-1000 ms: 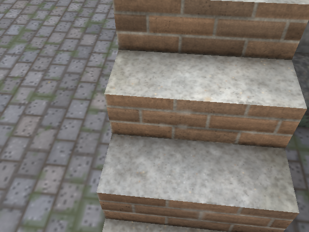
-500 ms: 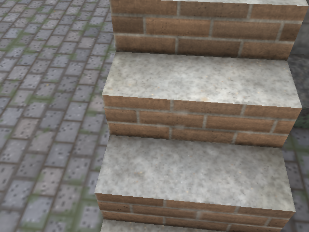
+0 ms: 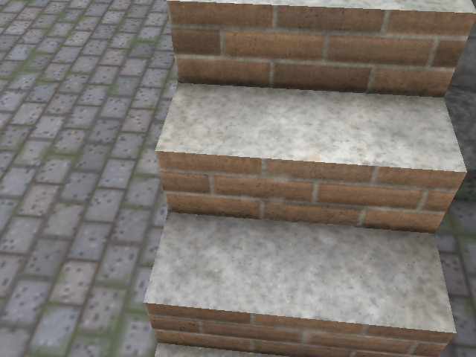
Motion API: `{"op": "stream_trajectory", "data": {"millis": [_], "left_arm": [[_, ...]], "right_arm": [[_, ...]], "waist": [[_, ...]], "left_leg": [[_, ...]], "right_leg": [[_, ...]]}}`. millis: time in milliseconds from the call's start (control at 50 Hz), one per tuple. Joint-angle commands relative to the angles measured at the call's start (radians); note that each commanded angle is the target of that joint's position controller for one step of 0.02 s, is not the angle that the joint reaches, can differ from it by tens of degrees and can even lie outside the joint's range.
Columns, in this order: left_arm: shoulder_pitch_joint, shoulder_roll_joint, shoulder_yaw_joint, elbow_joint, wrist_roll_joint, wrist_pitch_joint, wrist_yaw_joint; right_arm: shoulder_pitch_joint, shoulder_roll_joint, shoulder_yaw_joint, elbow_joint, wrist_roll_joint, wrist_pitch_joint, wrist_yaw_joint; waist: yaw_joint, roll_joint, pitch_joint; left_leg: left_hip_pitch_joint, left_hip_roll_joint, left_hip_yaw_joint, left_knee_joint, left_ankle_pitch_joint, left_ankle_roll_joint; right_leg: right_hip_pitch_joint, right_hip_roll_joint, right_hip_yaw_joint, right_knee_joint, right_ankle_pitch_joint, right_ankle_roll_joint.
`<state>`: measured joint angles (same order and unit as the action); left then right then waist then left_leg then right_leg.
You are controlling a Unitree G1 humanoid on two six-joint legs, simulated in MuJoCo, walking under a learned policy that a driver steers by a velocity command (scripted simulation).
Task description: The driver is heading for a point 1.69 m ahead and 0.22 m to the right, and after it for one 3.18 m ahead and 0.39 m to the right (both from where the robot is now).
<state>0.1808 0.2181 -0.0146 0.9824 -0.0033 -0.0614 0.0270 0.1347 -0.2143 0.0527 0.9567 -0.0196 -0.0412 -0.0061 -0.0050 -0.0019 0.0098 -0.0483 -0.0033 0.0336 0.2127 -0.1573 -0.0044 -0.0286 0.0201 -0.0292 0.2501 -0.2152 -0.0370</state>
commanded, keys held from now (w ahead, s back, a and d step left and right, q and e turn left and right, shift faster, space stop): w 0.90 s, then no key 0.10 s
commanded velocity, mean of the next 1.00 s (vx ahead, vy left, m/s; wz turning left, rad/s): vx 0.49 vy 0.00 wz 0.00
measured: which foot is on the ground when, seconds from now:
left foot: down 0.00-1.00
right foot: down 0.00-1.00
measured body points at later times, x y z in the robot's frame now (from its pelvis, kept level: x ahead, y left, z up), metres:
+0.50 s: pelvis +0.00 +0.00 +0.00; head +0.01 +0.00 +0.45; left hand +0.10 +0.25 -0.13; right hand +0.12 -0.23 -0.13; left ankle -0.03 +0.12 -0.75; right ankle -0.05 -0.09 -0.75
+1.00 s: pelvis +0.00 +0.00 +0.00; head +0.01 +0.00 +0.45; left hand +0.10 +0.25 -0.13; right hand +0.11 -0.24 -0.13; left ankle -0.03 +0.12 -0.75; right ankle -0.05 -0.09 -0.75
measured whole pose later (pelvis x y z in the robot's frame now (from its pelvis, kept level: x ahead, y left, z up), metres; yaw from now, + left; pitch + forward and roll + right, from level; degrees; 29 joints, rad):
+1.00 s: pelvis +0.00 +0.00 +0.00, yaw +0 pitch +0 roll +1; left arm 0.15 0.24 -0.03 0.99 0.00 -0.06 0.02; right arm 0.13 -0.23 0.06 0.94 -0.02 -0.04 0.00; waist -0.01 0.00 0.02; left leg -0.06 0.00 0.04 0.22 -0.15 0.00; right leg -0.04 0.01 -0.03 0.26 -0.21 -0.03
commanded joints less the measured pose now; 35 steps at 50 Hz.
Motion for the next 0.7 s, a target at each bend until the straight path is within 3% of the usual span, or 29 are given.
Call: {"op": "stream_trajectory", "data": {"millis": [20, 700], "left_arm": [[-0.004, 0.11, 0.019, -0.043, 0.0, -0.01, 0.002], [-0.044, 0.13, 0.007, -0.044, 0.003, -0.01, -0.004]], "right_arm": [[-0.023, -0.092, -0.017, -0.051, 0.0, -0.011, -0.002], [-0.04, -0.112, -0.011, -0.07, -0.003, -0.012, 0.005]], "waist": [[0.0, -0.007, -0.041], [0.0, -0.004, -0.044]], "left_leg": [[-0.002, 0.133, -0.079, -0.005, 0.227, 0.018], [0.002, 0.138, -0.079, -0.02, 0.212, 0.011]], "right_leg": [[0.02, -0.166, 0.1, -0.001, 0.389, 0.011], [0.012, -0.168, 0.1, -0.012, 0.34, 0.018]]}}
Keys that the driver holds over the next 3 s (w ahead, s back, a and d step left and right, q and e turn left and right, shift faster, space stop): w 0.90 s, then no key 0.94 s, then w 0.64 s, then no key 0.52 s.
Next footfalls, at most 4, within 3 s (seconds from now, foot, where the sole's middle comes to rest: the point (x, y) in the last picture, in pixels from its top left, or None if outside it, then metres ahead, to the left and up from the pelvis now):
none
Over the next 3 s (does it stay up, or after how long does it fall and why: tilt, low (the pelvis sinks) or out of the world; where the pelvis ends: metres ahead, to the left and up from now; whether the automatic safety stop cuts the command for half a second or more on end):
stays up -0.01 0.01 0.00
